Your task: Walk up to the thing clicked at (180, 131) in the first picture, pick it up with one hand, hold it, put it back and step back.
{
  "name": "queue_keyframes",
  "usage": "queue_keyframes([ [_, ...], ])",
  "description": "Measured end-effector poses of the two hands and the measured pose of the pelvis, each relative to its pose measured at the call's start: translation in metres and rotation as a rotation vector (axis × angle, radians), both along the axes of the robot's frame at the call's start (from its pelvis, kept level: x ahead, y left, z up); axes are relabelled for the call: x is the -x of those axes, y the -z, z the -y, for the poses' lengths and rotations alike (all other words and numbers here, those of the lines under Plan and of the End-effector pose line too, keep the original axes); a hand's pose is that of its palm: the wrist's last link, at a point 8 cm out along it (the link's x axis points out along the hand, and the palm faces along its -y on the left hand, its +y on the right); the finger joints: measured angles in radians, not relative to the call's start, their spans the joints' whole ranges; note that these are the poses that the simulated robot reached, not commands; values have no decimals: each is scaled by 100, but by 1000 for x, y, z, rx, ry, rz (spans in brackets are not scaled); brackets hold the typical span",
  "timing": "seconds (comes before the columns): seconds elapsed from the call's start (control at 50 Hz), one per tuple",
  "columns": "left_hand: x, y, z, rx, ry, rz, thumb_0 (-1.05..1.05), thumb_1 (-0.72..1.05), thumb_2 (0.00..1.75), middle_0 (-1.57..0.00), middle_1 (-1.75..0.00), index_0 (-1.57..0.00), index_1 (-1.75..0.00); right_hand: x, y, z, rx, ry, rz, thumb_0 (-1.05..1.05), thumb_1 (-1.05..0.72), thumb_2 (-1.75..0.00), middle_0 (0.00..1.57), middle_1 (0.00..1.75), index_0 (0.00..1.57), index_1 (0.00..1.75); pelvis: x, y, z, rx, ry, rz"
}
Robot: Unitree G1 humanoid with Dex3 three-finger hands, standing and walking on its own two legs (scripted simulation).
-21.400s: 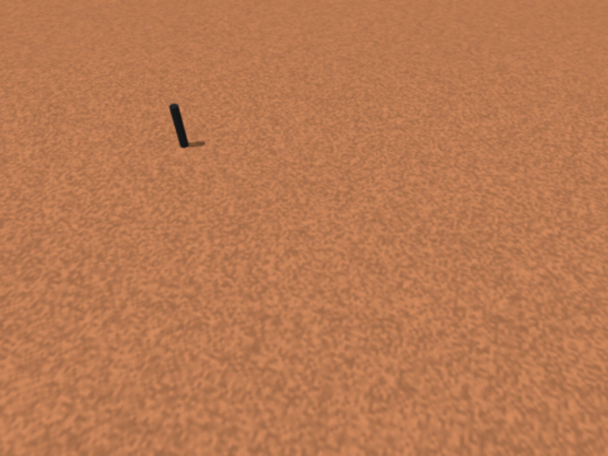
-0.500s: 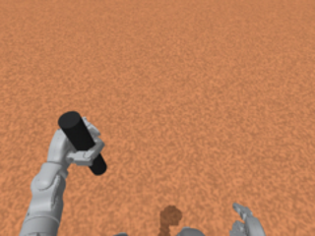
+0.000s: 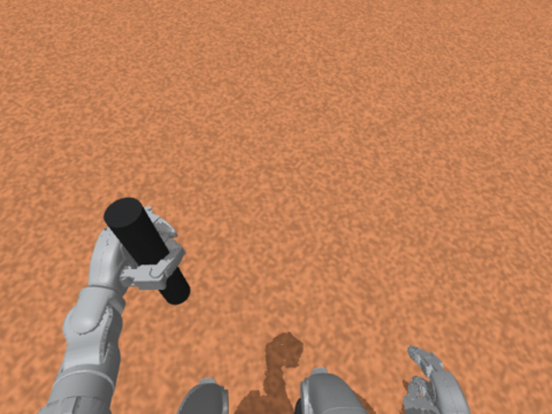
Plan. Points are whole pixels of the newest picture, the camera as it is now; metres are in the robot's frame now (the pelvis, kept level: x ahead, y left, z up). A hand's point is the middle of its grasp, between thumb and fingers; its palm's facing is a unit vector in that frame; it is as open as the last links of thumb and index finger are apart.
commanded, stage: crouch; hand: left
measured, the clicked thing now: (155, 260) +0.34 +0.16 -0.01
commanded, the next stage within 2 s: lower in 1.50 s
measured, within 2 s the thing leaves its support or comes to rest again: neither
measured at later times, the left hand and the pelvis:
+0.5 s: hand (192, 287) +0.37 +0.15 -0.24, palm faces -0.11 -0.99 -0.02, open 5.9 cm; pelvis -0.05 +0.00 -0.21, yaw +0 degrees
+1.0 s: hand (201, 295) +0.40 +0.15 -0.38, palm faces -0.09 -1.00 -0.01, open 5.9 cm; pelvis -0.08 +0.00 -0.35, yaw -2 degrees
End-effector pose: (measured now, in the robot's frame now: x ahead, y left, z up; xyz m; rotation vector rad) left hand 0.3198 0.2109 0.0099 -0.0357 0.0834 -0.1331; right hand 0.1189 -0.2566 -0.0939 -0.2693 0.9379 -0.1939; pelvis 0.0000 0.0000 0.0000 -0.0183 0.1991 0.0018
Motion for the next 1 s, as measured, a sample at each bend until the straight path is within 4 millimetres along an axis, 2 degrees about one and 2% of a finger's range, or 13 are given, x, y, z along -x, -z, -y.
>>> queue_keyframes([
  [0.12,-7,56,1,-12,10,37,5,10,108,-96,-110,-99,-110,13,41,6,29,-33,-50,1,-89,-90,20,30,20,30,11,42,-1,4,-5,-120],
  [0.32,-35,163,7,-51,28,80,5,9,109,-96,-109,-100,-110,33,153,5,19,-76,-142,1,-89,-90,20,30,20,30,31,142,-1,12,-4,-299],
  [0.44,-37,222,7,-48,-14,50,5,9,109,-96,-109,-100,-110,48,216,-2,-29,-93,-204,1,-89,-90,20,30,20,30,43,191,1,6,-2,-351],
  [0.56,-39,278,6,-56,-19,42,5,10,108,-96,-110,-99,-110,67,265,-2,-36,-110,-264,1,-89,-90,20,30,20,30,55,238,2,6,-2,-377],
  [0.64,-43,310,4,-52,-27,52,5,10,107,-95,-110,-99,-110,81,291,3,-18,-116,-300,1,-90,-90,20,30,20,30,62,267,2,11,-2,-381],
  [0.74,-51,337,3,-56,-32,67,5,10,108,-95,-110,-99,-110,97,318,10,3,-104,-336,1,-90,-90,20,30,20,30,69,298,1,19,-1,-370],
  [0.88,-56,367,5,-58,-33,46,5,10,107,-95,-110,-99,-110,119,345,14,6,-84,-378,1,-90,-90,20,30,20,30,76,327,0,24,1,-354],
  [1.0,-63,390,7,-42,-39,50,5,10,107,-95,-110,-99,-110,132,361,15,16,-81,-414,1,-89,-90,20,30,20,30,78,347,-1,35,11,-337],
])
